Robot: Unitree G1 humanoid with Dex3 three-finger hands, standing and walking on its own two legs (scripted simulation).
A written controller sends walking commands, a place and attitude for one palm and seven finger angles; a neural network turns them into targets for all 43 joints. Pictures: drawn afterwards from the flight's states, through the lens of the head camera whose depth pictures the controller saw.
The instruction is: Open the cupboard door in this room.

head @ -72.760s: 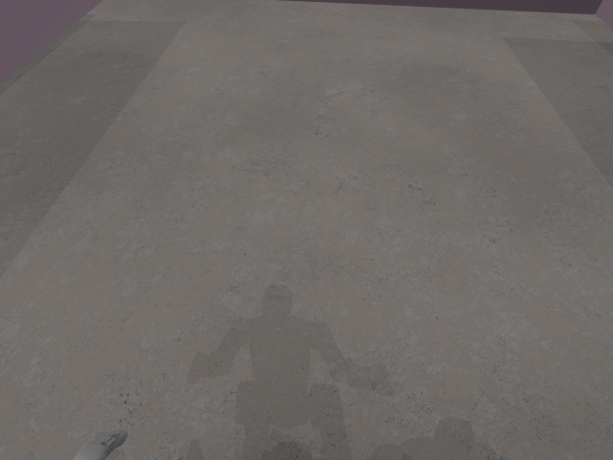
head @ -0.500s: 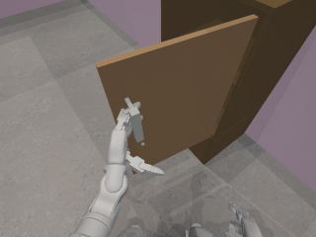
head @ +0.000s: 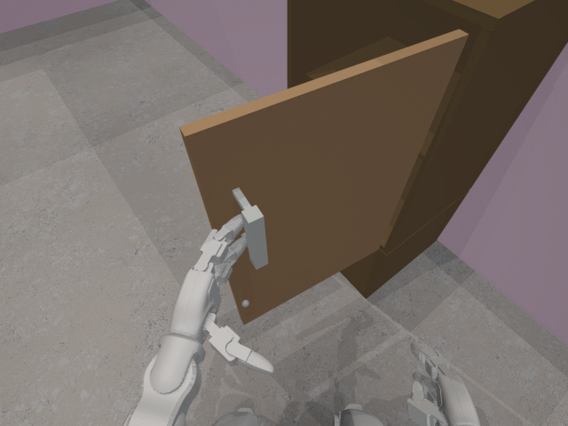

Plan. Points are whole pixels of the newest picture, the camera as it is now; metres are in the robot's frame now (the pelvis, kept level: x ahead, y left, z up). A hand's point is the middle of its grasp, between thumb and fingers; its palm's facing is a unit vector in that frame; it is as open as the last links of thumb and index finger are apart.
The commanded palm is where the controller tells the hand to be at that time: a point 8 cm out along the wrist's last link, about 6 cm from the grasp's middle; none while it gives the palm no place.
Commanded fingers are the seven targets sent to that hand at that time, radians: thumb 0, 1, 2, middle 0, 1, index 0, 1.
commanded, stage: slide the hand sideways off the handle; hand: left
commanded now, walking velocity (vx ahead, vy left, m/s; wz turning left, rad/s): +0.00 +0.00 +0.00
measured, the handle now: (249, 229) +0.37 +0.08 +0.06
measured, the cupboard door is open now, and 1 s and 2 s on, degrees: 83 83 83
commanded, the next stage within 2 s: draw the hand back to the body in 0.58 s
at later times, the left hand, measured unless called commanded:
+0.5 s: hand (196, 335) +0.22 +0.12 +0.05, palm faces -0.10 -0.99 -0.06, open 16.3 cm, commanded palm +0.20 +0.19 +0.06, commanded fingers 0.00 -0.50 0.30 -0.15 -0.30 -0.15 -0.30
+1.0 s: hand (155, 332) +0.21 +0.16 +0.09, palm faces -0.07 -0.99 -0.09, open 16.3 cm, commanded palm +0.19 +0.22 +0.11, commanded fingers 0.00 -0.50 0.30 -0.15 -0.30 -0.15 -0.30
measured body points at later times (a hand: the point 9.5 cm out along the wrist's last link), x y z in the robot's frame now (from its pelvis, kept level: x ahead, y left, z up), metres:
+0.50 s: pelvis +0.01 -0.02 -0.01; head +0.07 -0.03 +0.44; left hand +0.22 +0.18 +0.06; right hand +0.20 -0.25 -0.08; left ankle -0.01 +0.09 -0.68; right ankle +0.03 -0.12 -0.68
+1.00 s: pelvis +0.00 -0.01 +0.01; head +0.03 -0.02 +0.46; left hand +0.21 +0.21 +0.10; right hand +0.18 -0.23 -0.06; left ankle -0.01 +0.09 -0.68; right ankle +0.03 -0.12 -0.68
